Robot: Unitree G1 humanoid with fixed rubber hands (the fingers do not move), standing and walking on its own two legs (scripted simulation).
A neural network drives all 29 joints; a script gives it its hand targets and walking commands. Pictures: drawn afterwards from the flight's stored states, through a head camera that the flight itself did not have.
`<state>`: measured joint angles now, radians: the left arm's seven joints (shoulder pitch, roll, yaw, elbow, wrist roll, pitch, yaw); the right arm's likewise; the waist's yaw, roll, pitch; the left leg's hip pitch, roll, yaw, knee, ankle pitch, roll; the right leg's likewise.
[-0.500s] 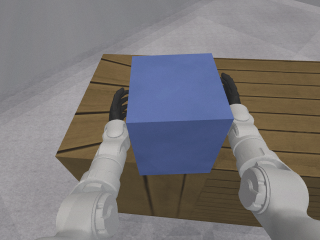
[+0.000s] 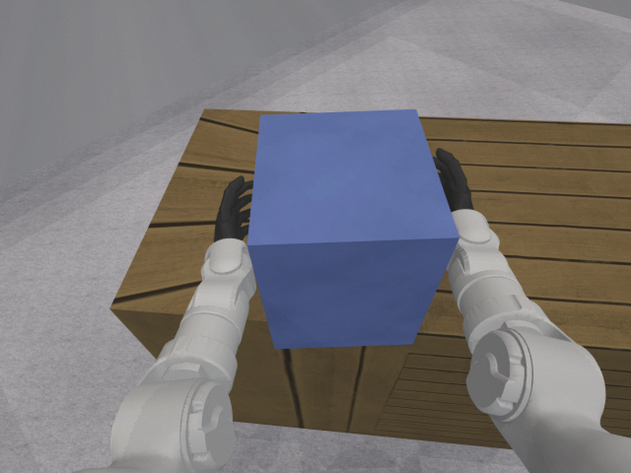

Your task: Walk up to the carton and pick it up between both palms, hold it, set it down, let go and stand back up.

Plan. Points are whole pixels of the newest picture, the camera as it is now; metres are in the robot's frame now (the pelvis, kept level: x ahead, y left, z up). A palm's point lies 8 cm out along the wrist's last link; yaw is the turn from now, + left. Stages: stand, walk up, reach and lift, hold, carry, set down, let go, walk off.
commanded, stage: reach and lift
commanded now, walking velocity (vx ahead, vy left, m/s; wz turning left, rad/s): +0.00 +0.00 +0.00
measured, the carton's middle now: (341, 236) +0.43 +0.02 +0.06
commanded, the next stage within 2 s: none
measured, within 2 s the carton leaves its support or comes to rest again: leaves its support in 0.50 s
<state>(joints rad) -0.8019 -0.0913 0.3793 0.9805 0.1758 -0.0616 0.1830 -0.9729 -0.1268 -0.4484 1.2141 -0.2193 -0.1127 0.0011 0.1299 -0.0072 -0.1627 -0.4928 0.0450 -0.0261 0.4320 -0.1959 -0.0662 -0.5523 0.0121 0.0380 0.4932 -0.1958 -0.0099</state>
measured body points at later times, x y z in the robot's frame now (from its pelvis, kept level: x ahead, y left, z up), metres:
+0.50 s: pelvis +0.00 +0.00 +0.00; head +0.05 -0.01 +0.45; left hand +0.41 +0.17 +0.08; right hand +0.47 -0.12 +0.10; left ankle +0.00 +0.16 -0.73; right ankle +0.01 -0.11 -0.73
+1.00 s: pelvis -0.01 +0.00 +0.00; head +0.00 -0.01 +0.45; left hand +0.40 +0.17 +0.11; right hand +0.46 -0.12 +0.13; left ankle +0.00 +0.16 -0.73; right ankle +0.01 -0.11 -0.73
